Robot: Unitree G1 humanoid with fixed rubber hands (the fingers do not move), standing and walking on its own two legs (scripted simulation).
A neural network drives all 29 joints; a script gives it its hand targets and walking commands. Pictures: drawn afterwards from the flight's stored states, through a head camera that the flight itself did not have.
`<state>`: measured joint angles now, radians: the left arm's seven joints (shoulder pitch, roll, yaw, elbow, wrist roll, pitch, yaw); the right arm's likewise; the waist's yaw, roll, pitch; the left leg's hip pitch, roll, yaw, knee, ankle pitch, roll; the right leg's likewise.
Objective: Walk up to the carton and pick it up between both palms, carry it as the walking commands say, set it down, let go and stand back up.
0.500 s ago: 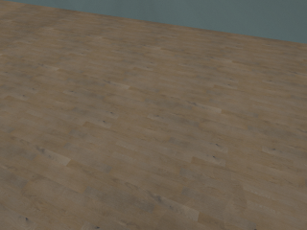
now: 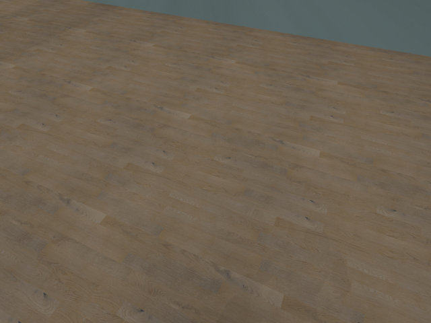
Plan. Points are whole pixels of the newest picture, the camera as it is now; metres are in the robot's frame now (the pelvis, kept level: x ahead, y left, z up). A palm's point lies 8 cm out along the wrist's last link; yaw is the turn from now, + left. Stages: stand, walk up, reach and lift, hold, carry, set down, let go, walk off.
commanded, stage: walk up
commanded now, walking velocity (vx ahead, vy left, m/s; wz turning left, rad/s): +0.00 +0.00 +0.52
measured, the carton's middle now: out of the picture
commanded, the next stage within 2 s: none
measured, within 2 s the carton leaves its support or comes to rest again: neither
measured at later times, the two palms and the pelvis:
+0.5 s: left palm out of the picture +0.04 +0.30 -0.13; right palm out of the picture +0.14 -0.23 -0.14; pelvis -0.01 +0.01 -0.01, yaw +17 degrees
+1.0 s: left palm out of the picture -0.10 +0.22 -0.13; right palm (288, 279) +0.26 -0.16 -0.14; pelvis +0.01 -0.03 -0.01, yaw +34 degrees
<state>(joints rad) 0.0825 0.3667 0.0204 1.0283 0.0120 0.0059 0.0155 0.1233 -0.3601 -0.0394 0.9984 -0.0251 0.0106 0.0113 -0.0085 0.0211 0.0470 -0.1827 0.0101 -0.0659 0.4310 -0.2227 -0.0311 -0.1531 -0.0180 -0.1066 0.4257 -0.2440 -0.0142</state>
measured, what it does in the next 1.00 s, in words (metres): steps on the spot, turning left: right foot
